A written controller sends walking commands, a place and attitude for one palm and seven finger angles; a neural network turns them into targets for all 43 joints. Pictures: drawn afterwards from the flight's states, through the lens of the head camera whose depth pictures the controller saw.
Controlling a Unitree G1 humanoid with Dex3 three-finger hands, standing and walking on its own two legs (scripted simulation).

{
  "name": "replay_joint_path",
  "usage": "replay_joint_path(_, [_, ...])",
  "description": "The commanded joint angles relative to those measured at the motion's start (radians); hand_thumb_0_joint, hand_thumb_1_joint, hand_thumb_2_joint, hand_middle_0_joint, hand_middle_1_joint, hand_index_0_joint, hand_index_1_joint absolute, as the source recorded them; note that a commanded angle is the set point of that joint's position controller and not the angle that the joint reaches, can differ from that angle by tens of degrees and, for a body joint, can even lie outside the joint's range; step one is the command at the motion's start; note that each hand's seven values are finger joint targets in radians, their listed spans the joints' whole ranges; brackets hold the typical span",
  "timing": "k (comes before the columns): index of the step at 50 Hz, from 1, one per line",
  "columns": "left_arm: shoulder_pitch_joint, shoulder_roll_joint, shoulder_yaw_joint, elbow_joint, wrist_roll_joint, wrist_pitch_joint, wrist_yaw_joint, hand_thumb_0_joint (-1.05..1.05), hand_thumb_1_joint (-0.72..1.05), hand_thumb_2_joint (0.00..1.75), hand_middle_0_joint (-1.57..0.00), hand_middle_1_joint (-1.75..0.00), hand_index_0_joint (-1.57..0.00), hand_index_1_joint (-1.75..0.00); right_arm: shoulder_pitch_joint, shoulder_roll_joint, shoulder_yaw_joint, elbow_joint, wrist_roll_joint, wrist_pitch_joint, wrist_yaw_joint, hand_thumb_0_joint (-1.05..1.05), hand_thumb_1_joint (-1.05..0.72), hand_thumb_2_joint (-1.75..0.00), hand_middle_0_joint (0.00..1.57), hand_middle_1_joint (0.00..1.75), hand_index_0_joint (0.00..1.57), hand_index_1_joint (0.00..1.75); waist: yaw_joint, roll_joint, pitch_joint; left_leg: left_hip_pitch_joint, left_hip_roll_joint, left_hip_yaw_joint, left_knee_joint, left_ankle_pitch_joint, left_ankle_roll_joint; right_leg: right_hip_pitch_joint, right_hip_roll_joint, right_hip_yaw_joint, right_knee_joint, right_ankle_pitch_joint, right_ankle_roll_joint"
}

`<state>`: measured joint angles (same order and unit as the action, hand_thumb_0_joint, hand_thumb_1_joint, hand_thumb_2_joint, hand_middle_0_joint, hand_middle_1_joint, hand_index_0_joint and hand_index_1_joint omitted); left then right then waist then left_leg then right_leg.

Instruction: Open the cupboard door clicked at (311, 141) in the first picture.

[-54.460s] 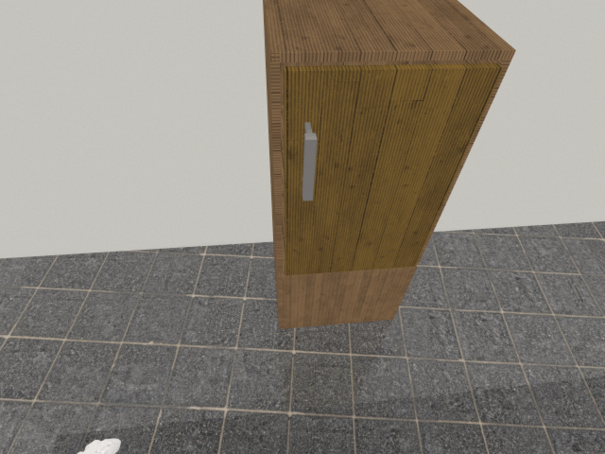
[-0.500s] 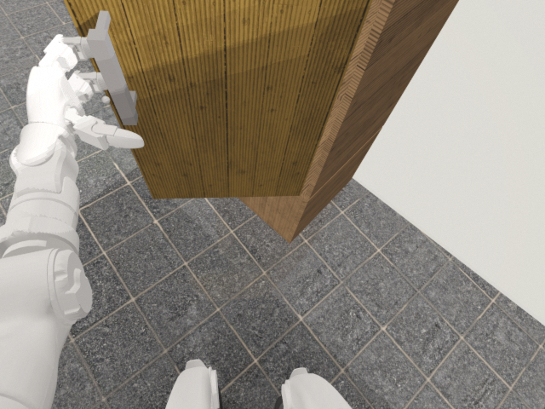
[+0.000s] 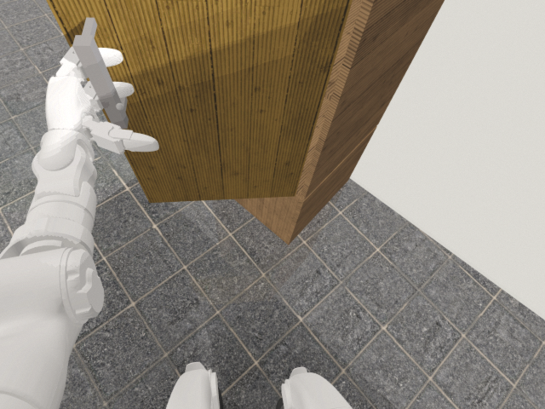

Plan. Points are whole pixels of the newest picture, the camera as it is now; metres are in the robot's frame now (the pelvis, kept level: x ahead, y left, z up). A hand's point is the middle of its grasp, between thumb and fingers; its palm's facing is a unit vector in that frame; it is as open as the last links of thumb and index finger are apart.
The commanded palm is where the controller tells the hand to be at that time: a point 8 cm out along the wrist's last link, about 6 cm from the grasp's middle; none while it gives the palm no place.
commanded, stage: slide the fingers in behind the handle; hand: left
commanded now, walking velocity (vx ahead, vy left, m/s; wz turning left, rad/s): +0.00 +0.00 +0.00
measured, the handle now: (106, 78) +0.58 +0.18 +0.10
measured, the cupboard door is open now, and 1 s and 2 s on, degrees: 47 47 79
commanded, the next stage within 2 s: close the thumb around the handle in 0.24 s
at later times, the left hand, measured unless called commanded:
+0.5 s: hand (114, 104) +0.53 +0.17 +0.10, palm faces +0.01 -1.00 -0.01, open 13.4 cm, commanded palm +0.51 +0.21 +0.10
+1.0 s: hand (120, 104) +0.53 +0.16 +0.10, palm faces +0.01 -1.00 -0.01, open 5.5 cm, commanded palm +0.51 +0.20 +0.10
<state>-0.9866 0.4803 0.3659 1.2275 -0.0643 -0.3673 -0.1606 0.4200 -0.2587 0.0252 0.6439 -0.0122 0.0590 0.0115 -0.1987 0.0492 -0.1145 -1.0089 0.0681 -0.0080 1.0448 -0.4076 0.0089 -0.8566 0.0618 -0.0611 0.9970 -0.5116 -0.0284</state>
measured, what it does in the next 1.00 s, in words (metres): stands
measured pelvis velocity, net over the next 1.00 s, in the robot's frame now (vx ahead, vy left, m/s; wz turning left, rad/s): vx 0.00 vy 0.01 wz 0.00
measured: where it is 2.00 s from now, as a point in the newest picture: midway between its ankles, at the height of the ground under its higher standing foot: outside the picture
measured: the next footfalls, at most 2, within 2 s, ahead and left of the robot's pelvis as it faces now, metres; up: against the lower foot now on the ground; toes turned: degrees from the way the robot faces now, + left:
none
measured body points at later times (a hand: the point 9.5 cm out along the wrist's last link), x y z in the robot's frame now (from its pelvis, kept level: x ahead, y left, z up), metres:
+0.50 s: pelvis +0.01 +0.00 +0.00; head +0.12 +0.02 +0.44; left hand +0.52 +0.22 +0.10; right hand -0.01 -0.26 -0.11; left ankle +0.04 +0.11 -0.67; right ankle -0.02 -0.11 -0.67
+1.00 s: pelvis +0.00 +0.01 +0.00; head +0.12 +0.02 +0.44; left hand +0.52 +0.22 +0.10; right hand -0.02 -0.25 -0.11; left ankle +0.04 +0.11 -0.67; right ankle -0.02 -0.11 -0.67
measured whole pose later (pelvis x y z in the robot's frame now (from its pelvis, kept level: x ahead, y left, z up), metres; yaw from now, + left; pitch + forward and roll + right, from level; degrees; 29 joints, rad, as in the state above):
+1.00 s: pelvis +0.00 +0.01 +0.00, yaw +0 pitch +21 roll -3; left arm -0.97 0.46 0.35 1.21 -0.07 -0.37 -0.14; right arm 0.43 -0.25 0.02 0.65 -0.02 0.07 0.02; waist -0.19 0.06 -0.12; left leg -1.00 0.06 0.00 1.04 -0.41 0.02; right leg -0.85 0.06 -0.05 0.99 -0.51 -0.02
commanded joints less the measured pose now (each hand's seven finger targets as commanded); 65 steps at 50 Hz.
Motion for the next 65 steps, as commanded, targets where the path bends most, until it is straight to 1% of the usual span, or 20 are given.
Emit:
replay_joint_path(1, [-0.505, 0.236, 0.002, -0.203, -0.002, -0.076, 0.006, 0.0, -0.5, 0.3, -0.3, -1.2, -0.3, -1.2, 0.174, -0.183, -0.065, -0.037, 0.001, -0.012, -0.01, 0.0, -0.9, -0.9, 0.2, 0.3, 0.2, 0.3, -0.02, 0.091, -0.436, 0.472, -0.042, -0.048, -0.067, 0.295, 0.035, 0.026, 0.014, 0.046, -0.15, 0.352, 0.017])
replay_joint_path(7, [-0.469, 0.204, -0.007, -0.209, -0.017, -0.062, -0.011, 0.0, -0.5, 0.3, -0.3, -1.2, -0.3, -1.2, 0.188, -0.185, -0.068, -0.038, -0.001, -0.011, -0.007, 0.0, -0.9, -0.9, 0.2, 0.3, 0.2, 0.3, -0.009, 0.096, -0.484, 0.516, -0.043, -0.052, -0.067, 0.36, 0.035, 0.039, 0.017, 0.037, -0.142, 0.401, 0.012])
replay_joint_path(11, [-0.448, 0.24, 0.022, -0.194, -0.021, -0.043, -0.009, 0.0, -0.5, 0.3, -0.3, -1.2, -0.3, -1.2, 0.184, -0.187, -0.067, -0.043, 0.002, -0.003, -0.008, 0.0, -0.9, -0.9, 0.2, 0.3, 0.2, 0.3, -0.004, 0.05, -0.447, 0.457, -0.046, -0.038, -0.073, 0.333, 0.039, 0.082, 0.015, 0.044, -0.154, 0.415, 0.02])
replay_joint_path(14, [-0.454, 0.274, 0.045, -0.222, -0.014, -0.058, -0.002, 0.0, -0.5, 0.3, -0.3, -1.2, -0.3, -1.2, 0.183, -0.185, -0.067, -0.046, 0.002, -0.004, -0.012, 0.0, -0.9, -0.9, 0.2, 0.3, 0.2, 0.3, 0.004, 0.062, -0.467, 0.458, -0.046, -0.035, -0.07, 0.344, 0.04, 0.098, 0.013, 0.051, -0.15, 0.435, 0.02])
replay_joint_path(17, [-0.483, 0.22, 0.004, -0.263, -0.013, -0.082, -0.003, 0.0, -0.5, 0.3, -0.3, -1.2, -0.3, -1.2, 0.185, -0.176, -0.068, -0.045, -0.002, -0.007, -0.008, 0.0, -0.9, -0.9, 0.2, 0.3, 0.2, 0.3, -0.006, 0.093, -0.47, 0.495, -0.046, -0.039, -0.065, 0.379, 0.038, 0.075, 0.016, 0.047, -0.142, 0.454, 0.017])
replay_joint_path(22, [-0.438, 0.218, 0.007, -0.245, -0.023, -0.079, -0.018, 0.0, -0.22, 0.42, -0.32, -1.23, -0.32, -1.23, 0.185, -0.181, -0.073, -0.04, 0.002, -0.002, -0.006, 0.0, -0.9, -0.9, 0.2, 0.3, 0.2, 0.3, 0.002, 0.1, -0.476, 0.521, -0.045, -0.043, -0.069, 0.396, 0.034, 0.076, 0.018, 0.042, -0.144, 0.459, 0.013])
replay_joint_path(26, [-0.45, 0.175, -0.032, -0.234, -0.026, -0.056, -0.022, 0.0, 0.0, 0.52, -0.34, -1.25, -0.34, -1.25, 0.173, -0.182, -0.074, -0.038, 0.005, 0.003, -0.005, 0.0, -0.9, -0.9, 0.2, 0.3, 0.2, 0.3, -0.015, 0.088, -0.439, 0.523, -0.042, -0.047, -0.076, 0.366, 0.033, 0.041, 0.017, 0.037, -0.157, 0.424, 0.016])
replay_joint_path(29, [-0.473, 0.213, 0.006, -0.234, -0.028, -0.062, -0.01, 0.0, 0.17, 0.59, -0.35, -1.27, -0.35, -1.27, 0.176, -0.186, -0.075, -0.032, 0.002, 0.001, -0.01, 0.0, -0.9, -0.9, 0.2, 0.3, 0.2, 0.3, -0.012, 0.081, -0.441, 0.525, -0.04, -0.055, -0.074, 0.368, 0.032, 0.034, 0.016, 0.036, -0.152, 0.412, 0.014])
replay_joint_path(32, [-0.511, 0.176, -0.02, -0.26, -0.028, -0.085, 0.001, 0.0, 0.34, 0.66, -0.36, -1.29, -0.36, -1.29, 0.176, -0.18, -0.072, -0.03, -0.002, -0.008, -0.008, 0.0, -0.9, -0.9, 0.2, 0.3, 0.2, 0.3, -0.02, 0.106, -0.455, 0.551, -0.039, -0.062, -0.068, 0.382, 0.031, 0.007, 0.016, 0.033, -0.142, 0.4, 0.011])
replay_joint_path(34, [-0.493, 0.211, 0.003, -0.239, -0.015, -0.089, 0.009, 0.0, 0.45, 0.71, -0.37, -1.3, -0.37, -1.3, 0.172, -0.184, -0.072, -0.026, -0.003, -0.007, -0.007, 0.0, -0.9, -0.9, 0.2, 0.3, 0.2, 0.3, -0.011, 0.104, -0.466, 0.543, -0.037, -0.065, -0.065, 0.376, 0.027, 0.006, 0.015, 0.031, -0.135, 0.39, 0.011])
replay_joint_path(36, [-0.491, 0.198, -0.011, -0.224, -0.009, -0.083, 0.012, 0.0, 0.56, 0.76, -0.38, -1.31, -0.38, -1.31, 0.171, -0.183, -0.073, -0.029, -0.003, -0.006, -0.006, 0.0, -0.9, -0.9, 0.2, 0.3, 0.2, 0.3, -0.018, 0.089, -0.456, 0.529, -0.038, -0.062, -0.065, 0.361, 0.029, 0.006, 0.014, 0.032, -0.137, 0.384, 0.013])
replay_joint_path(39, [-0.476, 0.213, 0.002, -0.228, -0.004, -0.08, 0.014, 0.0, 0.73, 0.83, -0.39, -1.33, -0.39, -1.33, 0.17, -0.185, -0.072, -0.035, -0.004, -0.005, -0.004, 0.0, -0.9, -0.9, 0.2, 0.3, 0.2, 0.3, -0.001, 0.123, -0.485, 0.551, -0.038, -0.064, -0.068, 0.382, 0.024, 0.01, 0.013, 0.029, -0.131, 0.388, 0.01])
replay_joint_path(42, [-0.462, 0.218, 0.012, -0.208, -0.01, -0.068, 0.012, 0.0, 0.9, 0.9, -0.4, -1.35, -0.4, -1.35, 0.177, -0.187, -0.069, -0.041, -0.004, -0.002, -0.005, 0.0, -0.9, -0.9, 0.2, 0.3, 0.2, 0.3, -0.007, 0.078, -0.463, 0.524, -0.04, -0.06, -0.071, 0.369, 0.031, 0.03, 0.017, 0.03, -0.139, 0.392, 0.012])
replay_joint_path(47, [-0.491, 0.176, -0.012, -0.274, -0.018, -0.089, 0.014, 0.0, 0.9, 0.9, -0.4, -1.35, -0.4, -1.35, 0.176, -0.18, -0.075, -0.041, -0.006, -0.005, -0.004, 0.0, -0.9, -0.9, 0.2, 0.3, 0.2, 0.3, -0.009, 0.11, -0.501, 0.579, -0.036, -0.067, -0.069, 0.41, 0.026, 0.013, 0.019, 0.024, -0.132, 0.406, 0.009])
replay_joint_path(50, [-0.467, 0.188, -0.009, -0.227, -0.016, -0.079, 0.016, 0.0, 0.9, 0.9, -0.4, -1.35, -0.4, -1.35, 0.175, -0.185, -0.072, -0.036, -0.002, -0.001, -0.004, 0.0, -0.9, -0.9, 0.2, 0.3, 0.2, 0.3, -0.012, 0.06, -0.447, 0.517, -0.038, -0.061, -0.077, 0.352, 0.029, 0.024, 0.019, 0.03, -0.145, 0.381, 0.014])
replay_joint_path(51, [-0.493, 0.159, -0.037, -0.233, -0.015, -0.079, 0.015, 0.0, 0.9, 0.9, -0.4, -1.35, -0.4, -1.35, 0.173, -0.182, -0.074, -0.035, -0.002, -0.003, -0.003, 0.0, -0.9, -0.9, 0.2, 0.3, 0.2, 0.3, -0.027, 0.066, -0.435, 0.52, -0.038, -0.061, -0.08, 0.335, 0.03, 0.011, 0.018, 0.029, -0.149, 0.37, 0.016])
replay_joint_path(54, [-0.464, 0.218, 0.014, -0.237, -0.012, -0.085, 0.019, 0.0, 0.9, 0.9, -0.4, -1.35, -0.4, -1.35, 0.177, -0.186, -0.073, -0.034, -0.003, -0.003, -0.005, 0.0, -0.9, -0.9, 0.2, 0.3, 0.2, 0.3, -0.001, 0.091, -0.471, 0.533, -0.04, -0.058, -0.078, 0.364, 0.028, 0.035, 0.017, 0.032, -0.144, 0.392, 0.011])
replay_joint_path(58, [-0.501, 0.187, -0.021, -0.242, -0.013, -0.085, 0.009, 0.0, 0.9, 0.9, -0.4, -1.35, -0.4, -1.35, 0.175, -0.18, -0.07, -0.031, -0.002, -0.004, -0.007, 0.0, -0.9, -0.9, 0.2, 0.3, 0.2, 0.3, -0.021, 0.096, -0.458, 0.526, -0.04, -0.055, -0.074, 0.359, 0.03, 0.027, 0.017, 0.035, -0.145, 0.401, 0.015])
replay_joint_path(63, [-0.362, 0.181, 0.004, -0.266, -0.032, -0.086, -0.002, 0.0, 0.9, 0.9, -0.4, -1.35, -0.4, -1.35, 0.163, -0.179, -0.075, -0.052, 0.0, -0.003, -0.002, 0.0, -0.9, -0.9, 0.2, 0.3, 0.2, 0.3, 0.029, 0.096, -0.505, 0.544, -0.046, -0.044, -0.083, 0.398, 0.027, 0.087, 0.018, 0.032, -0.143, 0.445, 0.009])
replay_joint_path(65, [-0.299, 0.154, -0.01, -0.278, -0.044, -0.077, -0.01, 0.0, 0.9, 0.9, -0.4, -1.35, -0.4, -1.35, 0.151, -0.177, -0.075, -0.066, 0.003, 0.003, 0.001, 0.0, -0.9, -0.9, 0.2, 0.3, 0.2, 0.3, 0.037, 0.077, -0.477, 0.531, -0.048, -0.035, -0.094, 0.388, 0.027, 0.105, 0.018, 0.03, -0.152, 0.453, 0.012])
